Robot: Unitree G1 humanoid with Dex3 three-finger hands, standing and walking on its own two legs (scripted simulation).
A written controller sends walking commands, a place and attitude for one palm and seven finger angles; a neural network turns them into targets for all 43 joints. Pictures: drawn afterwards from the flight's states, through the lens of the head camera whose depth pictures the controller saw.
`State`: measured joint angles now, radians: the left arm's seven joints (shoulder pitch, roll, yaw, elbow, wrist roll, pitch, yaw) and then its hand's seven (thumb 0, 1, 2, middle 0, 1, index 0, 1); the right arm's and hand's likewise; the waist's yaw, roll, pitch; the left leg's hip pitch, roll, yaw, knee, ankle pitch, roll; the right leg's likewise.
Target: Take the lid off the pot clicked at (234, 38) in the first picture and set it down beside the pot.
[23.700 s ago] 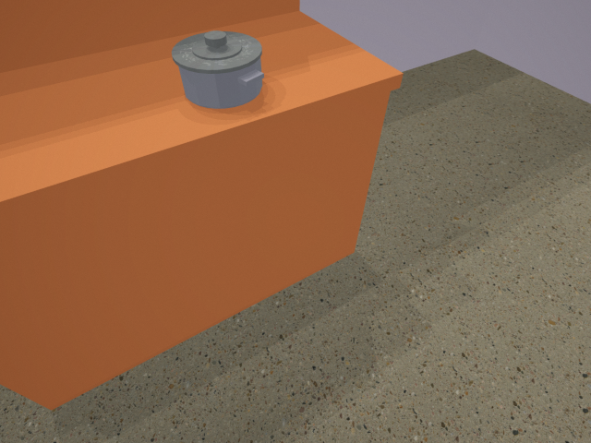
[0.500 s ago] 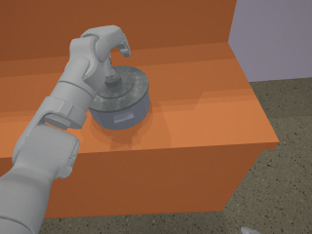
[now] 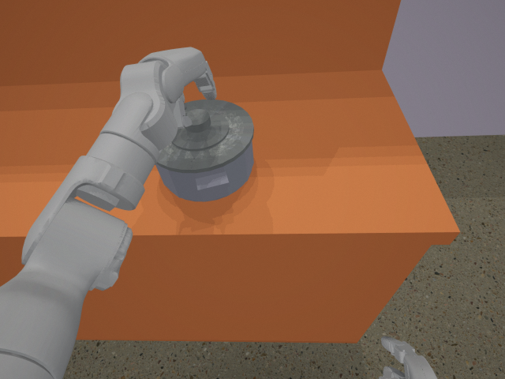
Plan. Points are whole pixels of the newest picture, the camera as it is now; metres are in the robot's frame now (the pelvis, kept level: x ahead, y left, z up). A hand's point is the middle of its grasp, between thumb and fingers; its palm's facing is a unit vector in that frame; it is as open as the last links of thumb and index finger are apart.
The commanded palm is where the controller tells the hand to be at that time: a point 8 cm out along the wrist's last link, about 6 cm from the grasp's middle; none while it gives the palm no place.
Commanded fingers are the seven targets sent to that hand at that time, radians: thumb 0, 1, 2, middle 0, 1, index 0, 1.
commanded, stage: lower the open fingers around the knob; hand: left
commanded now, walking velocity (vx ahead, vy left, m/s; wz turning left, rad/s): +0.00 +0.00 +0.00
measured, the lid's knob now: (196, 120) +0.50 +0.11 +0.15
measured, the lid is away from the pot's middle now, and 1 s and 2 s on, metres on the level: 0.00 0.00 0.00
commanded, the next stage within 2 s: close the fingers and squeeze the knob in 0.68 s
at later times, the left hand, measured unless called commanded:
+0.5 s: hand (192, 120) +0.47 +0.11 +0.18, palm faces -0.34 -0.08 -0.94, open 10.1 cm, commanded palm +0.46 +0.11 +0.23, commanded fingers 0.00 -0.38 1.62 -0.85 -0.08 -0.85 -0.08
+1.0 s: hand (191, 120) +0.47 +0.11 +0.17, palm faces -0.36 -0.09 -0.93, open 10.1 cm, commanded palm +0.46 +0.12 +0.23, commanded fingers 0.00 -0.05 1.07 -0.56 -0.77 -0.56 -0.77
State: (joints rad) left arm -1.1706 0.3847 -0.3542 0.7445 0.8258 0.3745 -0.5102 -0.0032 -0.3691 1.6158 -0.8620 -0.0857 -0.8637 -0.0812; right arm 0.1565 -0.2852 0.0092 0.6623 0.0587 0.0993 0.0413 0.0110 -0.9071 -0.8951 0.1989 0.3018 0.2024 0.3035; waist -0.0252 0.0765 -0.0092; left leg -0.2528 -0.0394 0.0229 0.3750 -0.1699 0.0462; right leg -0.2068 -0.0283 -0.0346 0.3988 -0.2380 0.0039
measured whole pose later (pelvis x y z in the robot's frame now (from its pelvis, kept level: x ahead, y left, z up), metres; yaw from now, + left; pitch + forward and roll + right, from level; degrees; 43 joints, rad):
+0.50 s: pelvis +0.01 +0.01 +0.00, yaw -1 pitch +4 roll +0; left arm -1.13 0.36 -0.33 0.82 0.85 0.34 -0.48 0.00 -0.37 1.62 -0.86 -0.09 -0.86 -0.08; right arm 0.27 -0.30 -0.02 0.70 0.04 0.10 0.04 0.01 -0.91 -0.90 0.20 0.30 0.20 0.30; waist -0.06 0.08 -0.02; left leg -0.27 -0.04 0.04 0.40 -0.19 0.06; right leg -0.23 -0.03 -0.02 0.40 -0.24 0.01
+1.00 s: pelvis +0.01 +0.00 +0.00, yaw -1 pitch +4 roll +0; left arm -1.16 0.35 -0.33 0.88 0.85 0.33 -0.48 0.00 -0.18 1.23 -0.64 -0.48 -0.66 -0.48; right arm 0.24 -0.29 -0.01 0.69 0.05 0.10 0.04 0.01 -0.91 -0.89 0.20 0.30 0.20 0.30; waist -0.05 0.07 -0.03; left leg -0.28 -0.04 0.03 0.40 -0.20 0.05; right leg -0.23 -0.03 -0.02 0.40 -0.25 0.01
